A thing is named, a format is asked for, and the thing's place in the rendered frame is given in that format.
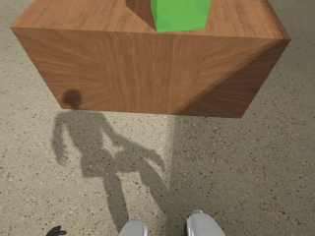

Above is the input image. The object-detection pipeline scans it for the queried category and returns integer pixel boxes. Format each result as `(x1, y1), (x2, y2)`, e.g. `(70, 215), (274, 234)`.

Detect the robot thigh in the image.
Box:
(186, 213), (225, 236)
(118, 220), (148, 236)

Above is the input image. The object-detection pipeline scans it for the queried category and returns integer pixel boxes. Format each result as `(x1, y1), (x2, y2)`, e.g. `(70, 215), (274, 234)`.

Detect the robot left hand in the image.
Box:
(46, 225), (67, 236)

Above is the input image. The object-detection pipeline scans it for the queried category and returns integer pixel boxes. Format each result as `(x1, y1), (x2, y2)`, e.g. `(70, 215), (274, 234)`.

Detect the pedestal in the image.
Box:
(10, 0), (291, 119)

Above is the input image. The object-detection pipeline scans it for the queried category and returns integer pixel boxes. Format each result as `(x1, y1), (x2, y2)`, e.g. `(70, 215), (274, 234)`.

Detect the robot right thigh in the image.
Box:
(186, 213), (225, 236)

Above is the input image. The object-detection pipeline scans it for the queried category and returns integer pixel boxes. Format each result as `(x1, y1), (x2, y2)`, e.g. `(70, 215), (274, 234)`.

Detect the carton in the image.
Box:
(151, 0), (211, 32)

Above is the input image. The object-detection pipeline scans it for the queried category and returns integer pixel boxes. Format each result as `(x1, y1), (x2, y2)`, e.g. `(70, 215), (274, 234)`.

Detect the robot left thigh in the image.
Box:
(118, 220), (148, 236)

